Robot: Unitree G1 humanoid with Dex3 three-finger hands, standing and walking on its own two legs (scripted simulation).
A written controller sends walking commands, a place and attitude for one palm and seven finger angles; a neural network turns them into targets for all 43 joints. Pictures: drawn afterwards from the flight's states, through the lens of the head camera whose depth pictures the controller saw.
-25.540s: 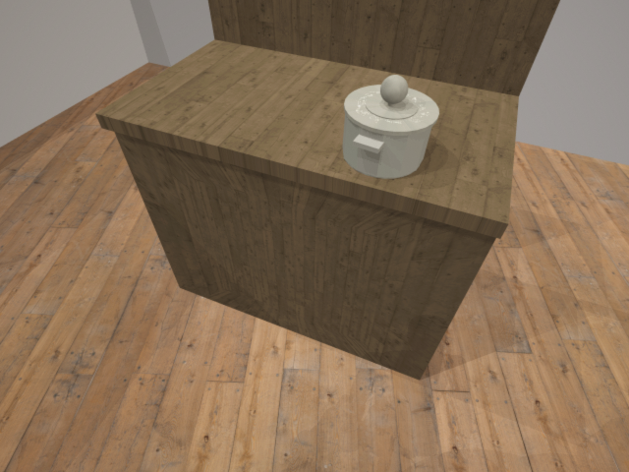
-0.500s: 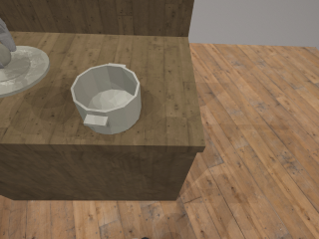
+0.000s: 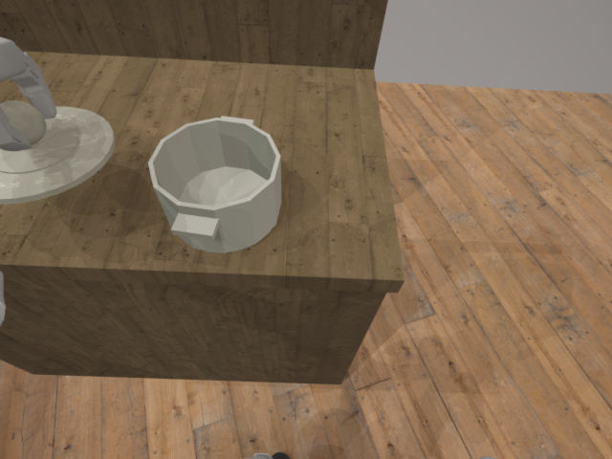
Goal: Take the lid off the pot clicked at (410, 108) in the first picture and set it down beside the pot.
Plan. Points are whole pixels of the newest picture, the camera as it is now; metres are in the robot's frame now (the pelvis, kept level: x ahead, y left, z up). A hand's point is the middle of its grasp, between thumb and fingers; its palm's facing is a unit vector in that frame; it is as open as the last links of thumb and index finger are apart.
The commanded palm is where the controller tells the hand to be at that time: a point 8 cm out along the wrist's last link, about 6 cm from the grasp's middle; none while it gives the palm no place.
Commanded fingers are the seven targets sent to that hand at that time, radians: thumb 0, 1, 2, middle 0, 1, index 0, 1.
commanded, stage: lower the lid onto the table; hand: left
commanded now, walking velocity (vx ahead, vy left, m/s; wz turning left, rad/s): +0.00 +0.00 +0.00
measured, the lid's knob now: (19, 123) +0.48 +0.34 +0.17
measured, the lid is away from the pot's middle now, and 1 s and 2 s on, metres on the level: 0.22 0.22 0.23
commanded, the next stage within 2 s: open the fingers wide in 1.48 s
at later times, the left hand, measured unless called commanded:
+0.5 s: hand (26, 136) +0.47 +0.34 +0.15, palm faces -0.41 -0.15 -0.90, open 8.3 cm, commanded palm +0.49 +0.34 +0.23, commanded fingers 0.00 0.55 1.07 -0.85 -1.02 -0.83 -0.99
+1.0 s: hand (38, 157) +0.47 +0.34 +0.12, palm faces -0.44 -0.15 -0.89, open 8.3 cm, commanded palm +0.49 +0.34 +0.19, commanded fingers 0.00 0.55 1.07 -0.85 -1.02 -0.83 -0.99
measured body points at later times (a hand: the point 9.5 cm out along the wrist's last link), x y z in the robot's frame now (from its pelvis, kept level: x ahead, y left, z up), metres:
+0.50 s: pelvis +0.00 +0.01 +0.00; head +0.07 +0.03 +0.44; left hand +0.48 +0.34 +0.20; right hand +0.03 -0.27 -0.12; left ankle +0.06 +0.05 -0.73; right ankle -0.04 -0.12 -0.73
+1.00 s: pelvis +0.00 +0.02 -0.01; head +0.08 +0.04 +0.43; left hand +0.48 +0.35 +0.17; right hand +0.04 -0.26 -0.12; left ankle +0.06 +0.05 -0.73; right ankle -0.04 -0.12 -0.73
